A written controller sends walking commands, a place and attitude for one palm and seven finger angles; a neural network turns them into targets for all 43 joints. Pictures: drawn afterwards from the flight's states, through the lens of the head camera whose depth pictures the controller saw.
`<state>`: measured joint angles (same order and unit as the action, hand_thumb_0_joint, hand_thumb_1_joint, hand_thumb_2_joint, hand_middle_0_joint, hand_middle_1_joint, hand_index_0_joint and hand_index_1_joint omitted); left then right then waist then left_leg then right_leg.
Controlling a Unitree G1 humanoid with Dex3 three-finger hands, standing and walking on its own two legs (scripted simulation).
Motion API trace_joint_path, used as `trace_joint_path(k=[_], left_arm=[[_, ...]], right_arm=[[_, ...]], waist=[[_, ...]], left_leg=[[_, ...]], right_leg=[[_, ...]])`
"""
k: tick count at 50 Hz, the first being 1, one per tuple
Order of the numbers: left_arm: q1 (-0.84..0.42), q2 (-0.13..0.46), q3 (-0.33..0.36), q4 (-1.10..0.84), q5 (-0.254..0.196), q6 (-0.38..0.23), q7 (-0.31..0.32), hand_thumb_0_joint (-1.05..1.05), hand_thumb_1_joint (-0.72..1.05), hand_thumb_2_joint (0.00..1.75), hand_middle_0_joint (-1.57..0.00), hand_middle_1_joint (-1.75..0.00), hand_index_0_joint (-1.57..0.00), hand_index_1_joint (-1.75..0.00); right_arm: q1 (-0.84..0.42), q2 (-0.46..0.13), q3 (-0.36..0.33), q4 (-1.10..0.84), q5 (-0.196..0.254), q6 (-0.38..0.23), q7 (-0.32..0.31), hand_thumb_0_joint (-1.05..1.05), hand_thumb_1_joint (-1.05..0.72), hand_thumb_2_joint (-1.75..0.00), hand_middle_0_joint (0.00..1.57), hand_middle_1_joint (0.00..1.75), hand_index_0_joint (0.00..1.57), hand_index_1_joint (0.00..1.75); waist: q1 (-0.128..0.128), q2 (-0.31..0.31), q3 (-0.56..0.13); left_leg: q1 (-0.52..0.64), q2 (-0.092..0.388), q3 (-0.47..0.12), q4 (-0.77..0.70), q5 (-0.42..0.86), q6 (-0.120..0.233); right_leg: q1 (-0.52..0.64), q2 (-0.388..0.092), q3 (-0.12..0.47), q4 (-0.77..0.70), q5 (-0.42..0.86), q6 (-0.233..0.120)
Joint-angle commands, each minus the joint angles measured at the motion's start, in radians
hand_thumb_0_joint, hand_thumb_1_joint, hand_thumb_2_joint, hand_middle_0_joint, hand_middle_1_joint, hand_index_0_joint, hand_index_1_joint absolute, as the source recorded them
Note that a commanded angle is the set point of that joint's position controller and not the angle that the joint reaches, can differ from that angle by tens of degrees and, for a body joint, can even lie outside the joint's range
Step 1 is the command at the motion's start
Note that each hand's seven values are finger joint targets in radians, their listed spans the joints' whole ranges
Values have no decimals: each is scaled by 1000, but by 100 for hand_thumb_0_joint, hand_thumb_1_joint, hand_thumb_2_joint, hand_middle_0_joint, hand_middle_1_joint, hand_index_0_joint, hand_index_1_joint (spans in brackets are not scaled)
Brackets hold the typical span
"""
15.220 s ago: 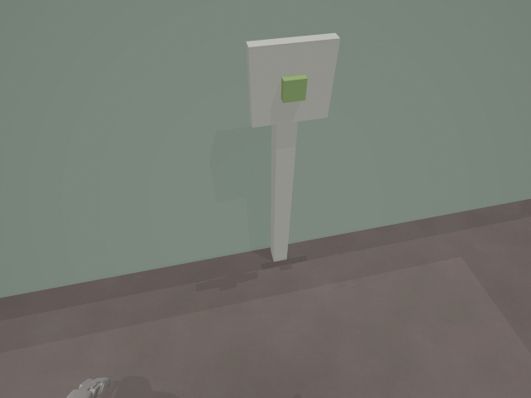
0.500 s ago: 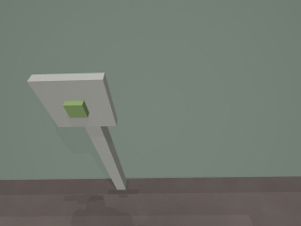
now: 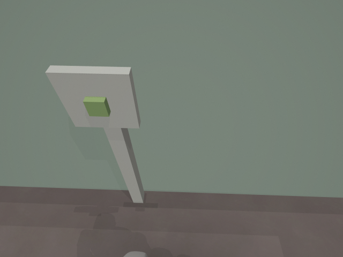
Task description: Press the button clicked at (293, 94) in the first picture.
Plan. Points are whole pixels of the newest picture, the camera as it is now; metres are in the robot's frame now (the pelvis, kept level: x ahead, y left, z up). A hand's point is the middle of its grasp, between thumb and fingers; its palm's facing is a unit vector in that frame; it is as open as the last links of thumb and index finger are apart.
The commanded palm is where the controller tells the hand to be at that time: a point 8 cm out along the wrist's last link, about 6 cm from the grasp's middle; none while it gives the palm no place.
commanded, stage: come to a stop and stand still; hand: left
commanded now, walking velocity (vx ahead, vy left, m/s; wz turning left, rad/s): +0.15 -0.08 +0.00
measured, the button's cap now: (97, 105) +0.46 +0.25 +0.07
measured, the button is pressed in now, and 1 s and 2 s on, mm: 0 0 0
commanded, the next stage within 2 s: look again from close up in 0.82 s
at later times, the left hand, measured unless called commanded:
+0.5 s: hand out of the picture +0.01 +0.19 -0.18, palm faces -0.01 -0.98 -0.22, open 7.3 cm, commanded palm none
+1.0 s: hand out of the picture +0.02 +0.18 -0.17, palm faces +0.02 -0.97 -0.22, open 7.3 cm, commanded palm none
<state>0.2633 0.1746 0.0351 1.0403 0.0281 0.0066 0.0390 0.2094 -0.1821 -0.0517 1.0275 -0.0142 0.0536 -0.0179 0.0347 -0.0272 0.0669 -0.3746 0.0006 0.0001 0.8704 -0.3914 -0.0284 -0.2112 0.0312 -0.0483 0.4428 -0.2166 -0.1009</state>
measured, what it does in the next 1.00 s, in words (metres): steps on the spot: left foot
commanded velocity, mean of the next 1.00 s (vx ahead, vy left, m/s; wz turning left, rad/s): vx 0.02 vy -0.05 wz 0.00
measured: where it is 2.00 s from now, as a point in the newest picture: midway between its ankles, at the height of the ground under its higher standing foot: outside the picture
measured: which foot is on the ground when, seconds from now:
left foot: up 0.00-0.12, down 0.14-1.00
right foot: down 0.00-1.00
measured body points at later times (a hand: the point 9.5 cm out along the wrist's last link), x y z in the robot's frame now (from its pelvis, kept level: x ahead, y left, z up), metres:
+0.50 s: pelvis -0.01 +0.01 -0.01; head +0.03 +0.00 +0.44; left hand +0.01 +0.24 -0.16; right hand -0.04 -0.19 -0.18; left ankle -0.02 +0.16 -0.74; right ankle -0.02 -0.08 -0.74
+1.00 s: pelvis +0.01 +0.00 -0.01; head +0.02 -0.02 +0.44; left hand +0.02 +0.23 -0.16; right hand +0.03 -0.22 -0.17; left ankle -0.02 +0.13 -0.74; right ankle -0.02 -0.08 -0.74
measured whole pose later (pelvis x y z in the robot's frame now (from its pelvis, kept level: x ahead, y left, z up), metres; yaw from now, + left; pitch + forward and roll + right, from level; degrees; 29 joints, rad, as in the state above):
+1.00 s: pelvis +0.01 +0.00 -0.01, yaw +0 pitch -1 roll +1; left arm 0.28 0.16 -0.01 1.09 0.01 -0.03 0.03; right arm 0.27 -0.17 0.01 1.09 -0.02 -0.01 -0.03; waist 0.00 0.02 0.02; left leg -0.15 0.03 0.05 0.45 -0.29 -0.03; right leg -0.17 0.04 -0.05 0.48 -0.31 -0.07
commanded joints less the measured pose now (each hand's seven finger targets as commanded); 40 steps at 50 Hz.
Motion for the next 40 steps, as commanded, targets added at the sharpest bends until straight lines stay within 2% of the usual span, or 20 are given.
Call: trace_joint_path(k=[1,4,5,7,8,9,12,17,19,21,22,23,24,26,28,30,32,34,36,40], left_arm=[[16,166,32,-65,10,-13,3,0,90,90,-20,-30,-20,-30],[14,134,19,-49,-2,-13,-6,0,90,90,-20,-30,-20,-30],[30,100,11,-43,-7,-10,-8,0,90,90,-20,-30,-20,-30],[57,47,-2,-51,-15,-6,-19,0,90,90,-20,-30,-20,-30],[40,37,-1,-63,-8,-8,-23,0,90,90,-20,-30,-20,-30],[27,42,2,-50,2,-1,-26,0,90,90,-20,-30,-20,-30],[45,34,3,-35,0,6,-41,0,90,90,-20,-30,-20,-30],[26,14,2,-31,-12,-8,-42,0,90,90,-20,-30,-20,-30],[67,35,8,-5,-14,-16,-35,0,90,90,-20,-30,-20,-30],[129,77,12,27,-15,-26,-23,0,90,90,-20,-30,-20,-30],[177,129,3,44,-1,-25,19,0,90,90,-20,-30,-20,-30],[80,155,1,-13,-9,-32,11,0,90,90,-20,-30,-20,-30],[37,134,9,-28,-5,-35,7,0,90,90,-20,-30,-20,-30],[24,107,1,-39,-6,-46,12,0,90,90,-20,-30,-20,-30],[26,94,-5,-27,-11,-52,13,0,90,90,-20,-30,-20,-30],[47,61,-12,-15,-18,-52,13,0,90,90,-20,-30,-20,-30],[57,62,-15,-5,-19,-46,10,0,90,90,-20,-30,-20,-30],[65,72,-18,5,-18,-44,6,0,90,90,-20,-30,-20,-30],[58,78,-21,7,-17,-43,4,0,90,90,-20,-30,-20,-30],[50,83,-23,4,-18,-45,2,0,90,90,-20,-30,-20,-30]], right_arm=[[84,-20,4,-41,4,-30,11,0,-90,-90,20,30,20,30],[171,0,23,6,-1,-57,5,0,-90,-90,20,30,20,30],[197,-26,21,19,-5,-65,-1,0,-90,-90,20,30,20,30],[193,-113,12,5,-22,-71,-10,0,-90,-90,20,30,20,30],[161,-136,10,-14,-25,-66,-14,0,-90,-90,20,30,20,30],[129,-121,9,-7,-25,-70,-20,0,-90,-90,20,30,20,30],[128,-98,20,-3,-22,-79,-34,0,-90,-90,20,30,20,30],[180,-105,12,28,-21,-81,-40,0,-90,-90,20,30,20,30],[180,-91,12,32,-10,-80,-39,0,-90,-90,20,30,20,30],[164,-41,23,30,0,-84,-34,0,-90,-90,20,30,20,30],[33,-80,8,-34,18,-89,-20,0,-90,-90,20,30,20,30],[120,-23,19,-45,12,-66,-10,0,-90,-90,20,30,20,30],[103,-28,20,-33,-8,-59,-1,0,-90,-90,20,30,20,30],[138,-9,26,-28,-9,-58,0,0,-90,-90,20,30,20,30],[179,7,34,-8,-3,-70,-5,0,-90,-90,20,30,20,30],[209,-35,35,10,-4,-84,-7,0,-90,-90,20,30,20,30],[171,-49,37,11,-6,-84,-17,0,-90,-90,20,30,20,30],[135,-43,43,4,-4,-77,-18,0,-90,-90,20,30,20,30],[135,-47,45,2,-3,-71,-18,0,-90,-90,20,30,20,30],[129,-57,48,16,-5,-72,-14,0,-90,-90,20,30,20,30]], waist=[[-18,-97,-34],[-47,-82,-25],[-51,5,-18],[-41,213,18],[-32,174,68],[-26,236,84],[-24,177,58],[-44,162,-25],[-29,90,-63],[-15,-16,-102],[10,-47,-79],[-58,-97,-158],[-42,-61,-109],[-73,-35,-58],[-83,-19,-73],[-69,61,-88],[-51,146,-64],[-41,109,-12],[-51,2,18],[-52,-9,19]], left_leg=[[82,6,18,-181,35,17],[299,2,36,-469,143,23],[318,41,1,-510,115,30],[157,265,-292,-690,-136,125],[50,315,-349,-728,-179,166],[29,299,-330,-744,-129,167],[63,264,-261,-697,37,174],[197,234,-179,-561,427,163],[154,185,-130,-471,470,114],[54,96,-15,-399,279,48],[107,64,42,-233,179,10],[76,42,47,-174,-35,19],[73,35,46,-138,-31,31],[78,42,40,-178,5,33],[158,44,30,-343,98,35],[198,118,-43,-401,361,63],[179,135,-53,-401,444,71],[152,122,-43,-421,361,66],[142,105,-32,-434,247,56],[174,95,-25,-458,229,54]], right_leg=[[-73,-250,253,-216,-140,-79],[-187,-158,192,-178,-324,-6],[-207,-129,175,-115,-311,17],[-190,-36,53,75,-246,60],[-162,-22,24,132,-213,66],[-158,-32,31,203,-205,62],[-162,-43,52,310,-210,65],[-101,-42,21,118,-181,83],[43,-54,52,-31,9,77],[179,-174,165,-38,285,43],[55,-207,219,-62,650,65],[47,-232,206,-124,106,15],[-17,-218,219,-137,-18,-13],[-54,-217,217,-128,98,-43],[-26,-196,188,-54,243,-29],[-10,-127,117,28,261,23],[8,-110,99,36,230,35],[2,-112,115,5,206,36],[-9,-124,134,-31,171,35],[-13,-125,145,-62,127,38]])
